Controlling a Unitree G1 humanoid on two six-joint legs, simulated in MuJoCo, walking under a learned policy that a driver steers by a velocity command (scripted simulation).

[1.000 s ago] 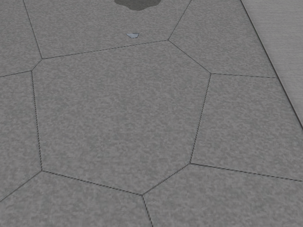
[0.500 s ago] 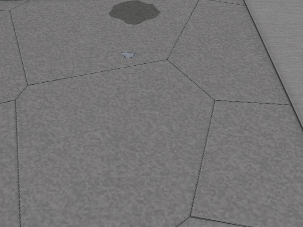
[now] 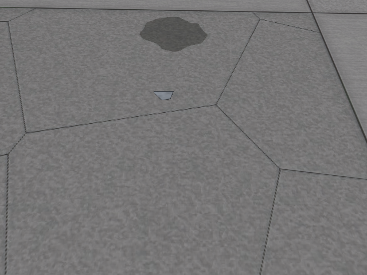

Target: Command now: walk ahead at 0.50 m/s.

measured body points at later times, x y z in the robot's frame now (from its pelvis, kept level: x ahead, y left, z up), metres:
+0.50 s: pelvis +0.27 -0.02 -0.01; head +0.30 -0.03 +0.44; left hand +0.46 +0.20 -0.12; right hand +0.18 -0.25 -0.15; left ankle +0.08 +0.06 -0.72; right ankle +0.39 -0.10 -0.73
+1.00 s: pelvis +0.53 -0.02 +0.00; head +0.56 -0.01 +0.45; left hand +0.44 +0.21 -0.14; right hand +0.72 -0.22 -0.12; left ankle +0.67 +0.08 -0.71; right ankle +0.39 -0.10 -0.73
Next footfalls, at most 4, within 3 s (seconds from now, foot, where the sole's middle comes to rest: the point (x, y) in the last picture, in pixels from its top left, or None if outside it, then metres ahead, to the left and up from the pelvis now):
0.48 right None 0.43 -0.10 -0.76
1.04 left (174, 209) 0.71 0.07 -0.76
1.58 right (223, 209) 0.72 -0.12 -0.76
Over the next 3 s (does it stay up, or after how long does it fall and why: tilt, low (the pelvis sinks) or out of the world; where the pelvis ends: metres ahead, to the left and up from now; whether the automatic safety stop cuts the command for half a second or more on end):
stays up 0.72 -0.02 0.02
